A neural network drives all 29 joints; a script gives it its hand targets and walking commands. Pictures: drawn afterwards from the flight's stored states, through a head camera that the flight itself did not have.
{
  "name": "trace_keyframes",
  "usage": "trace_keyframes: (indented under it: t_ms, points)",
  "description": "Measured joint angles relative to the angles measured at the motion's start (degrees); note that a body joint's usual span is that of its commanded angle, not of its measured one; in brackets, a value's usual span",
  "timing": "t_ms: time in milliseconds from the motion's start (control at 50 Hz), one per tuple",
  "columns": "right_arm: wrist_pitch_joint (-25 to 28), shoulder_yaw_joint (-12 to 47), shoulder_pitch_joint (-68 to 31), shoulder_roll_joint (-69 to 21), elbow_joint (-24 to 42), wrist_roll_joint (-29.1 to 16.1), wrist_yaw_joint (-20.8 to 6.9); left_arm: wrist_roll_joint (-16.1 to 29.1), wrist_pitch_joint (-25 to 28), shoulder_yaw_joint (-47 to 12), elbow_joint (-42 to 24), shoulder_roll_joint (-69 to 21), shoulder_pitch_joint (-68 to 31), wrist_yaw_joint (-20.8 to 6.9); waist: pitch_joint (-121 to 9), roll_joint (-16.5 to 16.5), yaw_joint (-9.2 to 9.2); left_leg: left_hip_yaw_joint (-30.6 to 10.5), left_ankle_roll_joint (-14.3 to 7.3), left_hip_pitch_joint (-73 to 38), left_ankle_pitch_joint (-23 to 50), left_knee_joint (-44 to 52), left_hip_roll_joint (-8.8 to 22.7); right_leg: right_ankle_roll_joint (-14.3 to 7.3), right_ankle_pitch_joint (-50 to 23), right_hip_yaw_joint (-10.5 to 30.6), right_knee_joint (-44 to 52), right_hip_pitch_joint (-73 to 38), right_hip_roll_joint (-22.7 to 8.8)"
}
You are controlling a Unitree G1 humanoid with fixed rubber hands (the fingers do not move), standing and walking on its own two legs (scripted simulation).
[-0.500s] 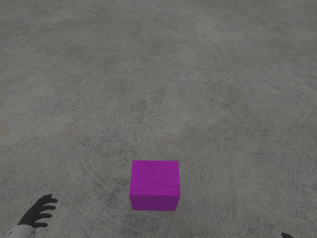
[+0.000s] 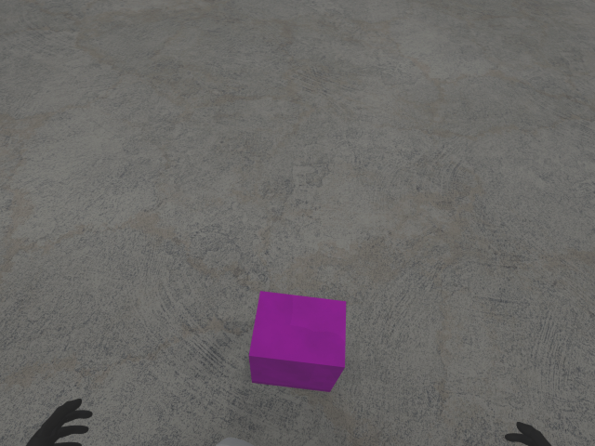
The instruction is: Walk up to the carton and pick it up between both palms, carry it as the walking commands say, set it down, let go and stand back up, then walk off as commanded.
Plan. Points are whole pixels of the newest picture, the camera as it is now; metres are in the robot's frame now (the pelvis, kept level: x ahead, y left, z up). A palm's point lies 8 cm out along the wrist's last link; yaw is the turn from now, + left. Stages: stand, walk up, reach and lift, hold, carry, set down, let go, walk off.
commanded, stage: walk up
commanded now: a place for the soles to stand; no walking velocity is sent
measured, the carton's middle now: (296, 343) +0.45 -0.01 -0.62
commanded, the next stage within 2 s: none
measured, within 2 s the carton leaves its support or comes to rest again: neither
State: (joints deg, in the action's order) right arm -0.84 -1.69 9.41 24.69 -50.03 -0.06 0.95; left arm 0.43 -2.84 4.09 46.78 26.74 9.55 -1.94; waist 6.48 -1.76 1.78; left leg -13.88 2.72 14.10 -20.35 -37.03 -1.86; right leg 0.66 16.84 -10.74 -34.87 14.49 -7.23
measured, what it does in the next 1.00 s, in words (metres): steps on the spot: right foot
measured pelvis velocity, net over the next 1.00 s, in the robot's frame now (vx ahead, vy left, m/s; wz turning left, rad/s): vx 0.07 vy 0.02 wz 0.03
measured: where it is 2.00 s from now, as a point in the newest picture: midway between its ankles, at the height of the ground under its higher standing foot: outside the picture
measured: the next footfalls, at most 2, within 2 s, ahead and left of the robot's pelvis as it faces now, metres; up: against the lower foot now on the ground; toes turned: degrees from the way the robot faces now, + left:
right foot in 0.92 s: +0.14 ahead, -0.15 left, +0.00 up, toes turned -3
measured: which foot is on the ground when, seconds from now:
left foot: down 0.00-1.00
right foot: down 0.00-0.74, up 0.76-0.90, down 0.92-1.00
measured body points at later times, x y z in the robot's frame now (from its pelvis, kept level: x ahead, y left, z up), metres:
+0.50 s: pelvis +0.01 -0.01 +0.02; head +0.04 +0.00 +0.47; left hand +0.09 +0.32 -0.10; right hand +0.14 -0.32 -0.09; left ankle +0.01 +0.14 -0.73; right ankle +0.02 -0.14 -0.73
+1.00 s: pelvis +0.07 +0.02 +0.01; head +0.10 +0.02 +0.46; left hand +0.12 +0.35 -0.10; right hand +0.20 -0.28 -0.11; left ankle +0.04 +0.14 -0.73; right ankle +0.09 -0.10 -0.73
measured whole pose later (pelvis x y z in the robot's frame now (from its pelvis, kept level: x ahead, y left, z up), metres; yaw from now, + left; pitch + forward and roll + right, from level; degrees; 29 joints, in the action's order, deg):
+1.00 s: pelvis +0.07 +0.02 +0.01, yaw +2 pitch -3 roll +0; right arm -1.8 -2.8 6.7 20.6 -52.0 0.0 -0.9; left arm -0.2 0.8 1.9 51.6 23.3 14.4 1.2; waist 6.0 0.1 0.9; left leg 1.7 0.4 7.1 -18.3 -27.9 0.7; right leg -0.1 13.9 -1.3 -29.0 12.1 -1.3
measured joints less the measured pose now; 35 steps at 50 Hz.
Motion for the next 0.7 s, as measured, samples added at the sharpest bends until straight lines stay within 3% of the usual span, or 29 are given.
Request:
trace_keyframes:
  t_ms: [160,240,280,320,360,500,560,640,700]
  points:
    - [-0.16,0.02,-1.64,0.01,-0.76,-0.53,0.27,-0.05,1.00,-0.18,1.84,-0.45,-0.73,0.21,-0.60,0.96,-0.53,-1.06,0.56,-0.54,1.52,2.41,1.15,0.37,-1.91,-1.15,3.89,-1.65,1.28]
    - [-0.43,-0.78,-1.15,1.20,-1.18,-0.28,0.23,-0.65,0.80,-0.29,1.95,-1.39,-1.18,0.31,-0.47,1.83,-1.14,3.60,-2.50,0.44,-0.52,-0.39,1.13,0.59,-0.40,-1.83,1.47,-1.77,-0.02]
    - [-0.30,-0.80,-0.66,0.49,-1.87,-0.01,0.10,-0.69,0.36,-0.13,2.20,-1.17,-1.48,0.19,-0.12,0.44,-0.72,4.94,-1.87,-0.73,0.96,1.11,0.21,0.88,0.95,-0.88,-0.60,-1.41,-1.41]
    - [-0.13,-0.35,-0.09,-0.81,-2.26,0.16,-0.13,-0.11,-0.04,-0.04,2.49,-0.81,-1.74,0.12,-0.06,-0.48,-0.79,4.75,-1.18,-1.35,2.05,2.62,-0.14,0.22,2.76,1.88,-0.48,-1.33,-0.01]
    - [0.02,0.10,0.07,-2.06,-2.99,0.12,-0.22,0.18,0.48,-0.19,3.22,-0.74,-1.69,0.22,-0.20,-0.86,-0.88,4.10,-0.82,-2.39,3.27,5.09,-0.01,-0.09,-0.48,3.49,2.69,-2.53,1.56]
    - [0.84,0.14,-3.24,-3.15,-5.69,-0.54,-0.44,0.18,2.54,-1.46,8.26,-2.64,-1.34,0.68,-0.94,0.88,-0.59,3.71,0.00,-5.91,6.83,12.80,1.50,0.55,-3.99,3.07,10.77,-6.28,3.02]
    - [0.38,-0.84,-4.15,-2.53,-5.63,0.37,-0.83,-0.80,3.04,-1.46,7.84,-3.51,-0.82,0.94,-1.31,2.05,-0.82,3.79,-1.32,-4.87,5.73,10.74,1.55,0.36,-3.78,2.47,10.82,-6.51,3.10]
    - [-0.57,-2.25,-2.89,-2.04,-4.53,1.53,-1.81,-2.17,3.54,-0.51,5.21,-3.58,0.91,1.61,-1.64,2.16,-0.51,8.99,-3.40,-1.02,-2.59,3.07,2.15,0.03,-2.12,1.11,9.69,-7.07,1.89]
    - [-0.40,-3.17,-2.09,-1.97,-3.16,1.81,-3.05,-2.72,3.55,-0.16,4.08,-2.60,2.90,2.04,-1.27,1.75,-0.11,11.23,-3.56,-0.90,0.90,6.30,2.85,0.74,-0.77,0.93,7.98,-6.94,0.61]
